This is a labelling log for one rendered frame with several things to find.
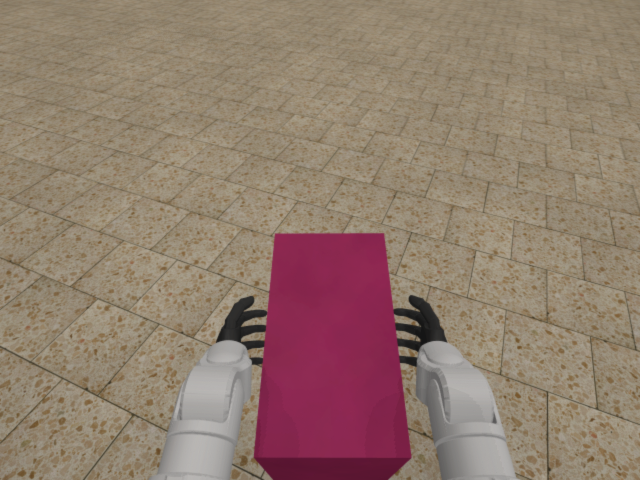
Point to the right robot forearm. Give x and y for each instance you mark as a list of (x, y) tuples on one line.
[(465, 422)]

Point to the carton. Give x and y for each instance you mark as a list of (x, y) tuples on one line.
[(331, 404)]

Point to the robot left hand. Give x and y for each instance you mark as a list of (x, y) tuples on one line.
[(232, 329)]

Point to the robot right hand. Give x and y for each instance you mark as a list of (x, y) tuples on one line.
[(430, 329)]

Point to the left robot forearm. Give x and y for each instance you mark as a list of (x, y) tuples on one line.
[(205, 423)]

